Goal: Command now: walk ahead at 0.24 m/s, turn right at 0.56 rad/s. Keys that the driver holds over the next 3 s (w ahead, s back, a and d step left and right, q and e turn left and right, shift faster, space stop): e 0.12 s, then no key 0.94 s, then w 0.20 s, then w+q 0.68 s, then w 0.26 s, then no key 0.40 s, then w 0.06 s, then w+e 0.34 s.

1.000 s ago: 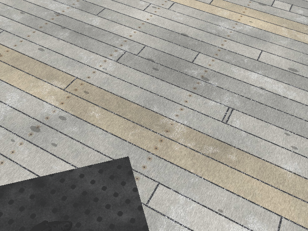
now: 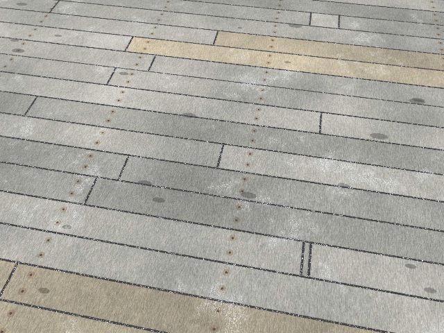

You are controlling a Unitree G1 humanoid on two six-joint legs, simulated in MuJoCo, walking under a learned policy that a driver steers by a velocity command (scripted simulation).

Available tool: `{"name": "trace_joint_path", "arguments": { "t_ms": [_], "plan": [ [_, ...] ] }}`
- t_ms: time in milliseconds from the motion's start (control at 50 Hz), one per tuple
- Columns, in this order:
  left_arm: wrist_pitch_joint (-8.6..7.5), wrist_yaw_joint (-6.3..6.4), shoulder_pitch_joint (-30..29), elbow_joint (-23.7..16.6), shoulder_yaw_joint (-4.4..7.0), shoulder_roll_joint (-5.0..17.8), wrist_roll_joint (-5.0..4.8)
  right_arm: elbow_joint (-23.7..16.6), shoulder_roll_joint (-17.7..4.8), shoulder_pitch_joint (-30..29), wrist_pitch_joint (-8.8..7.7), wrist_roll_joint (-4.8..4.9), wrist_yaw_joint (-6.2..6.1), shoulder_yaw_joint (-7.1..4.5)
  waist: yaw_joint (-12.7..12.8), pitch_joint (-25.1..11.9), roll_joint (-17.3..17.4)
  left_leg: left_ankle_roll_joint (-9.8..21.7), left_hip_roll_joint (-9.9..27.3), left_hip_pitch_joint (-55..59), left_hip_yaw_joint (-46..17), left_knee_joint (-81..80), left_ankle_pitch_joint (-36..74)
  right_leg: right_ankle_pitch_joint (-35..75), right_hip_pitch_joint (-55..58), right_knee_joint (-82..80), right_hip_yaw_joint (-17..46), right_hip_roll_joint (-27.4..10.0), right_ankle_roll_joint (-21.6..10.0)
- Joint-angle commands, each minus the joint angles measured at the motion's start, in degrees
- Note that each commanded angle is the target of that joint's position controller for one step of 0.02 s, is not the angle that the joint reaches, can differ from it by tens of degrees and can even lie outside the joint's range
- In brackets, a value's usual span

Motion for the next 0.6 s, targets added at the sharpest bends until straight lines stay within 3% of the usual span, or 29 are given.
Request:
{"name": "trace_joint_path", "arguments": {
  "t_ms": [20, 40, 60, 80, 100, 120, 140, 160, 180, 200, 220, 260, 300, 360, 440, 480, 500, 520, 540, 560, 580, 600],
  "plan": [
    [0.01, -0.80, 3.14, -4.06, 2.03, 5.51, 0.41, -4.47, -11.66, -5.47, 0.31, 1.80, -0.76, -2.83, 5.20, -3.71, 7.79, 7.40, 14.55, -0.80, -3.19, 6.61, 46.22, -4.33, 9.85, -3.45, -3.56, 3.85, -2.66],
    [0.01, -0.68, 8.83, -2.75, 3.18, 7.38, 0.44, -4.70, -11.45, -6.31, 0.74, 2.23, -0.81, -2.82, 8.43, -6.33, 6.56, 5.87, 12.93, -1.49, -2.07, 14.98, 47.26, -2.01, 17.04, -7.61, -4.72, 6.17, -4.22],
    [0.09, 0.34, 14.68, -1.25, 4.77, 10.83, 0.57, -4.48, -9.74, -4.21, 0.78, 1.64, -0.59, -2.24, 10.87, -9.69, 2.47, 2.77, 9.37, -6.18, -0.78, 27.31, 39.63, 7.80, 27.42, -11.51, -3.28, 7.41, -6.27],
    [0.44, 1.91, 15.85, -1.67, 5.67, 16.68, 0.54, -6.17, -3.72, -1.40, 0.66, -2.23, -0.20, -0.27, 7.61, -13.33, -11.98, -0.96, 3.96, -22.35, -0.88, 46.41, -3.17, 35.54, 40.92, -8.58, 14.32, -5.69, -10.62],
    [-0.18, 1.38, 12.22, -5.28, 5.22, 18.92, 1.82, -7.11, -3.77, 4.76, 0.20, -1.95, 0.40, 0.61, 4.07, -24.89, -14.79, -3.07, -4.69, -36.09, -12.07, 63.45, -26.17, 34.03, 52.48, -12.26, 40.58, -18.12, -24.48],
    [-0.35, 0.60, 11.46, -6.52, 4.33, 14.65, 1.14, -6.46, -8.73, 0.08, 0.27, -0.28, 0.70, -0.49, 8.14, -26.41, -3.21, -1.88, -1.47, -37.51, -19.07, 64.96, -20.81, 26.44, 49.96, -15.23, 35.58, -15.11, -21.73],
    [-0.67, 0.57, 8.56, -6.43, 3.41, 11.83, 0.49, -7.65, -8.57, -3.51, 0.53, 0.63, 0.53, -0.39, 7.23, -19.76, -1.93, -0.76, 0.27, -39.70, -17.98, 62.04, -15.35, 20.24, 43.95, -15.83, 27.99, -12.57, -18.76],
    [-0.56, 0.92, 6.11, -6.14, 2.78, 9.67, -0.12, -6.55, -7.67, -3.97, 1.08, -0.10, -0.33, -0.29, 5.55, -14.79, 2.15, -0.80, 2.77, -39.09, -17.52, 57.84, -11.29, 15.09, 36.80, -16.56, 23.42, -9.81, -15.65],
    [-0.24, 1.30, 4.25, -6.14, 2.14, 7.88, -0.06, -6.54, -8.22, -4.77, 1.97, -0.84, -1.01, -0.52, 4.46, -11.81, 1.29, -0.62, 3.92, -36.21, -17.57, 54.22, -8.87, 11.73, 29.61, -18.33, 21.18, -8.30, -14.24],
    [-0.17, 1.53, 3.54, -6.41, 1.95, 7.98, 0.91, -6.43, -8.57, -3.75, 2.80, -0.61, -1.07, -0.76, 3.02, -11.05, -1.69, -0.54, 3.99, -31.98, -17.52, 53.38, -7.56, 12.80, 24.44, -19.36, 19.94, -7.58, -14.26],
    [-0.33, 1.66, 2.91, -6.51, 1.96, 8.09, 1.52, -6.14, -8.08, -2.48, 3.26, -0.70, -1.21, -0.76, 2.39, -11.32, -2.56, -0.82, 3.47, -29.99, -17.10, 52.30, -6.55, 14.48, 22.21, -19.88, 18.67, -7.00, -14.56],
    [-0.63, 2.15, 2.94, -6.11, 2.00, 8.41, 1.60, -5.74, -6.63, -1.93, 3.56, -0.87, -1.56, -0.44, 2.07, -12.21, -2.32, -1.33, 2.97, -28.43, -16.60, 47.80, -5.01, 16.26, 20.90, -20.03, 15.70, -5.88, -14.33],
    [-0.38, 2.74, 3.19, -5.62, 1.84, 8.19, 1.33, -5.98, -5.69, -3.44, 3.86, -1.01, -1.85, -0.07, 2.76, -12.49, -2.40, -1.98, 3.09, -28.42, -16.81, 42.74, -3.17, 12.69, 21.28, -20.33, 15.27, -5.77, -13.96],
    [0.35, 3.25, 1.90, -5.34, 1.42, 7.38, 1.45, -6.09, -5.08, -5.45, 4.45, -0.76, -1.78, 0.28, 3.73, -10.88, -4.07, -2.20, 3.33, -25.60, -16.84, 34.85, 0.10, -3.83, 19.11, -22.44, 15.22, -4.50, -12.59],
    [0.82, 2.90, 2.45, -3.80, 0.74, 6.30, 1.70, -6.07, -5.06, -6.75, 4.07, -0.60, -1.23, 0.42, 5.09, -7.74, -5.46, -1.63, 2.27, -20.57, -15.75, 24.58, -0.47, -14.00, 17.91, -22.60, 17.10, -4.32, -11.77],
    [1.12, 2.75, 2.11, -3.03, -0.05, 4.87, 1.27, -5.22, -4.01, -4.87, 3.48, -0.75, -0.62, 0.64, 3.54, -7.00, -4.38, -0.27, 1.18, -14.84, -14.19, 14.09, 4.11, -15.58, 17.40, -20.33, 17.12, -3.43, -9.96],
    [1.10, 2.72, 3.63, -2.17, -0.55, 3.72, 1.11, -4.87, -3.86, -4.07, 3.21, -1.33, -0.26, 0.80, 3.02, -6.64, -3.25, 0.83, 1.32, -10.97, -14.39, 7.96, 8.72, -16.52, 16.47, -19.29, 16.55, -1.96, -7.63],
    [0.76, 2.68, 5.51, -1.51, -0.98, 2.64, 1.58, -5.02, -6.06, -3.28, 2.95, -2.16, -0.16, 0.59, 3.71, -6.84, -0.32, 2.58, 5.97, -7.49, -19.05, 6.24, 13.38, -17.67, 14.67, -16.39, 14.75, 0.31, -4.69],
    [0.24, 2.35, 8.98, -1.37, -0.74, 2.47, 1.94, -5.36, -10.49, -5.70, 3.02, -2.19, -0.33, -0.28, 8.05, -5.78, 8.10, 5.50, 10.23, -8.82, -22.94, 7.06, 15.51, -19.27, 13.08, -13.58, 9.04, 5.61, -2.30],
    [0.10, 2.38, 6.60, -1.64, -0.85, 2.16, 2.21, -4.55, -7.17, -6.25, 2.96, -2.01, 0.02, 0.15, 7.15, -6.04, 12.01, 6.93, 9.97, -16.25, -23.91, 4.59, 4.14, -15.50, 19.90, -11.89, 5.10, 6.83, -0.44],
    [0.39, 2.46, 3.83, -1.84, -0.45, 3.63, 2.09, -5.12, -4.46, -7.50, 2.66, -2.14, 0.24, 1.00, 6.17, -4.57, 10.47, 5.56, 7.80, -19.01, -22.50, 3.24, -1.73, -13.34, 21.94, -11.45, 5.82, 6.43, -0.31],
    [0.84, 2.67, 2.79, -1.82, -0.26, 3.62, 1.79, -4.93, -4.66, -7.94, 2.38, -2.19, 0.28, 1.04, 5.90, -3.55, 10.26, 4.07, 6.56, -19.97, -21.04, 3.36, -3.04, -12.12, 22.49, -11.20, 6.24, 6.13, -0.81]
  ]
}}
Next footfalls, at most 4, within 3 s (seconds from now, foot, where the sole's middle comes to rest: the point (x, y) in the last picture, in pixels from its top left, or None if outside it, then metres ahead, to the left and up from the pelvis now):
0.06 right None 0.21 -0.11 -0.77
0.52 left None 0.20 0.13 -0.77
1.80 left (196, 287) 0.60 0.07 -0.77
2.30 right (232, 196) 0.93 -0.07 -0.77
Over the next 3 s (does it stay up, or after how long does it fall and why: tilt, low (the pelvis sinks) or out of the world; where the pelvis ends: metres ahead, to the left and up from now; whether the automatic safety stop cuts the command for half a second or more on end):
stays up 0.92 0.02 0.00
